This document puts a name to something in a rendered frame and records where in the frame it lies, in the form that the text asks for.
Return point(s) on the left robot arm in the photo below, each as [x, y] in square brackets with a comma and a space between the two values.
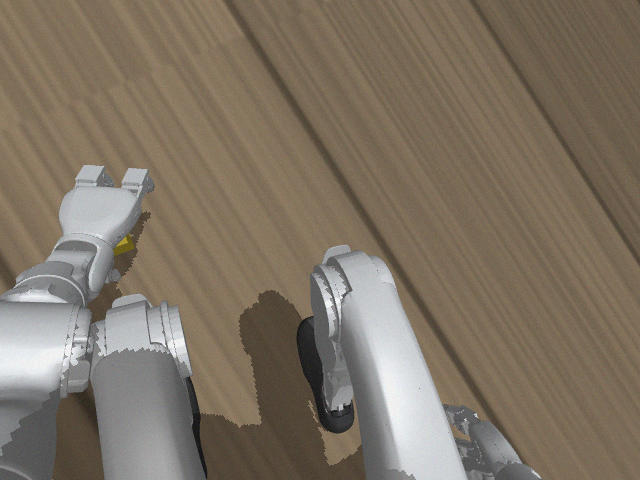
[46, 350]

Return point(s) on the right robot foot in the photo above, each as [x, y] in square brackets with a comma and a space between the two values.
[334, 421]

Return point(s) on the cube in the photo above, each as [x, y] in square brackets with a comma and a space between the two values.
[125, 245]

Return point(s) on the left robot hand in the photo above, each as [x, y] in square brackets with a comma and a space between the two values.
[95, 207]

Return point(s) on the right robot arm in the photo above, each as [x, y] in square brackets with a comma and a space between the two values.
[517, 471]

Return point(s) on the left robot foot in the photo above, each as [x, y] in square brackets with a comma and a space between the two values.
[196, 421]

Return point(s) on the right robot hand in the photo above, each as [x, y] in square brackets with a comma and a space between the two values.
[487, 452]

